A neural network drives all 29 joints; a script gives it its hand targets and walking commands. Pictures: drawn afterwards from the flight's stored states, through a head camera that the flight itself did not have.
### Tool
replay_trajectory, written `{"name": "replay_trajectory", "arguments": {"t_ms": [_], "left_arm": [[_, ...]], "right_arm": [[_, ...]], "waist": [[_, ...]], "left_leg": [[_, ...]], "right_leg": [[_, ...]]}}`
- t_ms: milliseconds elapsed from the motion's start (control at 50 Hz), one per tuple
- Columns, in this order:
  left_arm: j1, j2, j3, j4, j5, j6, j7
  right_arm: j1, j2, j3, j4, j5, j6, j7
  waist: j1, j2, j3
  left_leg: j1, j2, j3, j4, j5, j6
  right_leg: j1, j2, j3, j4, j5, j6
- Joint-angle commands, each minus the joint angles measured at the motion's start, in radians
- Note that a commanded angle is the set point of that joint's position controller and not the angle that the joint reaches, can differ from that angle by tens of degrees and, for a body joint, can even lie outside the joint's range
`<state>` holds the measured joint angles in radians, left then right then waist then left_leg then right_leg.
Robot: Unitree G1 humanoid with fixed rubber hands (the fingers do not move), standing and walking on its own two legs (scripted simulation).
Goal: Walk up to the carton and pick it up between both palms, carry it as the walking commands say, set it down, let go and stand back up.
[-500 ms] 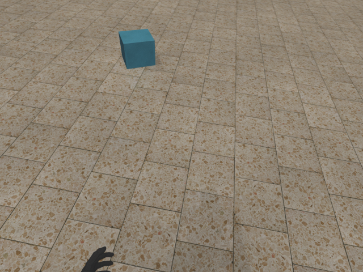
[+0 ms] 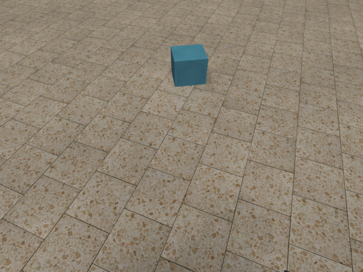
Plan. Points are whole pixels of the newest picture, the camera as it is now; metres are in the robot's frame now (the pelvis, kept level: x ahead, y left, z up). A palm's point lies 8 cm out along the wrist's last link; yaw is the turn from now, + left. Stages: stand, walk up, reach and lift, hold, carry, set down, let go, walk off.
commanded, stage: walk up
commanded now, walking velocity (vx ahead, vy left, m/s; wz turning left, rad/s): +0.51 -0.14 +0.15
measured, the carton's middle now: (188, 65) +1.83 +0.09 -0.64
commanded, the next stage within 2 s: none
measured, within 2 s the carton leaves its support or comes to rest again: neither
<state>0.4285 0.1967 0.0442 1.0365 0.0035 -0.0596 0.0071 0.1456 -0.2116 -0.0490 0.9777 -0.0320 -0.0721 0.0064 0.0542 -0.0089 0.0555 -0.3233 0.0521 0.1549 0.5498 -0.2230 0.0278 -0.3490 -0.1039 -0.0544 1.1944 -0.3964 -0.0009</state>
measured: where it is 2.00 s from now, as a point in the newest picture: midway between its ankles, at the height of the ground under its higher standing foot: (190, 142)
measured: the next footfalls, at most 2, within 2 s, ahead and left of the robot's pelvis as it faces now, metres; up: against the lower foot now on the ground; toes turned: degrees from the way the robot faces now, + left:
right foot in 0.34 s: +0.39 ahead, -0.20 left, +0.00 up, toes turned -7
left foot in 0.96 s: +0.66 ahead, +0.14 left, +0.00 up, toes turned +12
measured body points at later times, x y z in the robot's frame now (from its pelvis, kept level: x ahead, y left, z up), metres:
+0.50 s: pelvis +0.29 -0.10 +0.01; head +0.30 -0.14 +0.46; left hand +0.31 +0.15 -0.11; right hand +0.32 -0.36 -0.16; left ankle +0.22 +0.07 -0.63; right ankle +0.35 -0.20 -0.73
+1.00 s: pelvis +0.55 +0.00 -0.01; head +0.57 +0.01 +0.44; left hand +0.43 +0.25 -0.15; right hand +0.70 -0.23 -0.14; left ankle +0.63 +0.13 -0.73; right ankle +0.37 -0.18 -0.69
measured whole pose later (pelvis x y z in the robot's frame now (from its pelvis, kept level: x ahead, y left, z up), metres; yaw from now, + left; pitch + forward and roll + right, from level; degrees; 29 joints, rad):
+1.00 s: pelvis +0.55 +0.00 -0.01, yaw +2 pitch +1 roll +0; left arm 0.49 0.22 0.05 1.07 0.00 -0.06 0.01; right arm 0.09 -0.21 -0.05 0.96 -0.03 -0.07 0.03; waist 0.07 -0.02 0.03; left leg -0.45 0.10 0.15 0.61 -0.17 0.01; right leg -0.11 -0.16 -0.05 0.80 -0.50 0.03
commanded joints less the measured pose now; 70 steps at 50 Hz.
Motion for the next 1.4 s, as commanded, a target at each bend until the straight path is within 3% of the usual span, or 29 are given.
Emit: {"name": "replay_trajectory", "arguments": {"t_ms": [0,80,180,240,280,300,320,340,360,420,460,500,600,720,800,840,880,900,920,940,960,980,1000,1020,1060,1240,1320,1340,1380], "left_arm": [[0.035,0.03,0.011,-0.063,0.02,0.018,-0.025],[-0.094,0.027,0.01,-0.103,0.028,0.043,-0.054],[-0.286,0.051,0.011,-0.151,0.02,0.043,-0.076],[-0.293,0.061,0.011,-0.144,0.022,0.028,-0.071],[-0.202,0.093,0.016,-0.119,0.026,0.002,-0.055],[-0.027,0.145,0.041,-0.065,0.024,-0.015,-0.039],[0.158,0.257,0.069,-0.006,0.025,-0.029,-0.021],[0.231,0.341,0.082,-0.011,0.018,-0.027,-0.011],[0.169,0.308,0.072,-0.019,0.012,-0.025,-0.01],[-0.027,0.173,0.033,-0.058,0.014,-0.03,-0.007],[-0.073,0.14,0.026,-0.062,0.012,-0.036,-0.01],[-0.042,0.124,0.025,-0.063,0.013,-0.038,-0.012],[0.071,0.142,0.04,-0.064,0.015,-0.034,-0.003],[0.183,0.144,0.05,-0.042,0.021,-0.032,0.012],[0.174,0.154,0.049,-0.022,0.019,-0.03,0.013],[0.13,0.15,0.042,-0.016,0.02,-0.028,-0.001],[0.15,0.169,0.036,0.004,0.012,-0.02,-0.002],[0.163,0.165,0.031,0.008,0.006,-0.017,-0.002],[0.163,0.141,0.016,0.002,0.002,-0.017,-0.002],[0.15,0.078,0.006,-0.019,-0.006,-0.015,-0.003],[0.184,0.068,0.011,-0.02,-0.01,-0.011,0.003],[0.104,0.094,0.028,0.001,-0.003,-0.007,0.005],[0.033,0.073,0.022,0.002,0.006,-0.008,-0.005],[0.014,0.042,0.016,0.006,0.01,-0.009,-0.015],[0.019,0.029,0.019,0.005,0.021,0.015,-0.032],[-0.278,0.035,0.024,-0.107,0.025,0.055,-0.072],[-0.371,0.041,0.022,-0.13,0.022,0.039,-0.073],[-0.37,0.034,0.017,-0.143,0.026,0.028,-0.067],[-0.343,0.05,0.019,-0.113,0.022,0.013,-0.053]], "right_arm": [[0.105,-0.078,-0.013,0.007,0.017,-0.023,-0.006],[0.161,-0.094,-0.034,0.026,0.01,-0.029,-0.002],[0.234,-0.117,-0.049,0.044,0.008,-0.02,-0.006],[0.265,-0.134,-0.05,0.053,0.013,-0.011,-0.013],[0.287,-0.144,-0.038,0.071,0.014,-0.009,-0.014],[0.327,-0.126,-0.024,0.091,0.016,0.001,-0.015],[0.351,-0.084,-0.007,0.061,0.025,0.001,-0.01],[0.404,-0.035,0.011,0.058,0.033,-0.008,-0.014],[0.348,-0.057,0.002,0.062,0.028,-0.015,-0.017],[0.282,-0.077,-0.01,0.089,0.007,0.015,0.002],[0.289,-0.046,-0.002,0.082,-0.001,0.048,0.021],[0.256,-0.041,0.0,0.069,-0.01,0.069,0.037],[0.095,-0.056,-0.003,0.021,-0.02,0.078,0.06],[-0.091,-0.036,0.009,-0.054,-0.004,0.071,0.076],[-0.175,-0.026,0.016,-0.086,0.008,0.061,0.079],[-0.143,-0.027,0.016,-0.079,0.016,0.043,0.066],[-0.092,-0.061,0.0,-0.061,0.007,0.029,0.05],[0.01,-0.091,-0.017,-0.024,-0.002,0.018,0.039],[0.186,-0.147,-0.047,0.034,-0.015,0.001,0.023],[0.368,-0.261,-0.081,0.067,-0.018,-0.009,0.007],[0.448,-0.36,-0.103,0.062,0.0,-0.008,-0.001],[0.416,-0.298,-0.082,0.061,0.011,-0.008,-0.004],[0.323,-0.198,-0.047,0.056,0.01,-0.013,-0.001],[0.235,-0.114,-0.018,0.041,0.009,-0.015,0.002],[0.168,-0.055,-0.003,0.031,0.017,-0.024,0.002],[0.279,-0.072,-0.031,0.058,0.01,-0.03,-0.012],[0.309,-0.095,-0.04,0.079,0.012,-0.027,-0.02],[0.322,-0.086,-0.034,0.097,0.012,-0.019,-0.023],[0.357,-0.09,-0.031,0.13,0.011,-0.008,-0.023]], "waist": [[-0.041,0.078,0.001],[-0.048,0.143,0.049],[-0.082,0.181,0.097],[-0.082,0.172,0.07],[-0.042,0.13,-0.02],[0.022,0.062,-0.146],[0.052,-0.19,-0.29],[0.067,-0.343,-0.364],[0.043,-0.263,-0.326],[-0.044,-0.011,-0.077],[-0.071,-0.111,-0.03],[-0.068,-0.172,-0.007],[-0.022,-0.156,0.052],[0.029,-0.162,0.102],[0.023,-0.192,0.104],[-0.001,-0.279,0.054],[-0.024,-0.19,0.01],[-0.052,-0.08,-0.065],[-0.111,0.028,-0.196],[-0.155,0.271,-0.301],[-0.158,0.306,-0.354],[-0.134,0.172,-0.267],[-0.107,0.128,-0.142],[-0.083,0.136,-0.055],[-0.058,0.208,-0.002],[-0.089,0.164,0.109],[-0.111,0.188,0.093],[-0.105,0.242,0.062],[-0.1,0.196,0.027]], "left_leg": [[0.093,0.282,-0.294,-0.331,0.157,0.104],[0.1,0.229,-0.159,-0.411,0.057,0.054],[0.146,0.219,-0.111,-0.432,0.007,0.023],[0.207,0.241,-0.086,-0.345,0.114,0.022],[0.215,0.195,-0.022,-0.126,0.265,0.012],[0.071,0.131,-0.024,0.139,0.145,-0.001],[-0.101,0.012,-0.031,0.425,-0.248,-0.016],[-0.273,-0.042,-0.141,0.63,-0.375,-0.031],[-0.273,0.026,-0.234,0.701,-0.318,-0.017],[-0.233,0.092,-0.217,0.685,-0.097,-0.031],[-0.182,0.09,-0.186,0.611,-0.011,-0.035],[-0.195,0.078,-0.16,0.569,0.087,-0.036],[-0.358,0.089,-0.144,0.488,0.22,-0.064],[-0.431,0.098,-0.118,0.274,0.245,-0.08],[-0.309,0.08,-0.072,0.093,0.199,-0.069],[-0.137,0.065,-0.023,0.019,0.134,-0.057],[-0.013,0.037,0.036,-0.024,0.066,-0.052],[0.117,0.011,0.05,-0.078,0.043,-0.033],[0.364,0.029,0.0,-0.052,0.017,0.0],[0.562,0.298,-0.389,-0.129,-0.021,0.027],[0.688,0.536,-0.8,-0.283,0.115,0.055],[0.584,0.512,-0.726,-0.263,0.185,0.072],[0.406,0.409,-0.541,-0.265,0.239,0.066],[0.262,0.325,-0.39,-0.278,0.222,0.059],[0.173,0.258,-0.247,-0.336,0.141,0.037],[0.159,0.251,-0.108,-0.445,0.058,0.036],[0.225,0.251,-0.077,-0.425,0.059,0.043],[0.211,0.204,-0.023,-0.401,0.037,0.043],[0.228,0.217,-0.027,-0.308,0.146,0.06]], "right_leg": [[-0.179,-0.077,0.026,-0.13,0.103,0.019],[-0.161,-0.05,-0.028,-0.387,0.273,0.043],[-0.133,-0.013,-0.047,-0.552,0.356,0.024],[-0.088,0.004,-0.063,-0.607,0.303,-0.002],[0.08,0.017,-0.09,-0.69,0.282,-0.031],[0.361,-0.035,-0.007,-0.702,0.284,-0.05],[0.558,-0.234,0.281,-0.744,0.312,-0.069],[0.663,-0.407,0.655,-0.88,0.285,-0.134],[0.569,-0.392,0.626,-0.904,0.2,-0.15],[0.234,-0.297,0.382,-0.95,0.285,-0.086],[0.102,-0.227,0.222,-0.999,0.241,-0.05],[0.074,-0.185,0.158,-1.041,0.147,-0.029],[0.16,-0.201,0.127,-1.087,0.088,-0.042],[0.275,-0.222,0.042,-1.092,0.205,-0.052],[0.274,-0.212,-0.007,-1.069,0.301,-0.066],[0.236,-0.166,-0.087,-1.052,0.224,-0.084],[0.253,-0.172,-0.076,-0.945,0.352,-0.088],[0.269,-0.139,-0.097,-0.768,0.449,-0.074],[0.168,-0.101,-0.104,-0.508,0.449,-0.053],[-0.099,0.004,-0.081,-0.181,-0.004,-0.021],[-0.328,0.089,0.009,0.033,-0.225,-0.004],[-0.356,0.0,0.095,0.113,-0.134,-0.001],[-0.328,-0.048,0.088,0.086,-0.016,-0.001],[-0.277,-0.064,0.077,0.024,0.061,0.007],[-0.221,-0.068,0.039,-0.062,0.154,0.014],[-0.236,-0.028,-0.034,-0.403,0.397,0.044],[-0.164,-0.006,-0.055,-0.55,0.365,0.029],[-0.077,0.012,-0.074,-0.578,0.324,0.014],[0.004,0.04,-0.118,-0.607,0.248,0.0]]}}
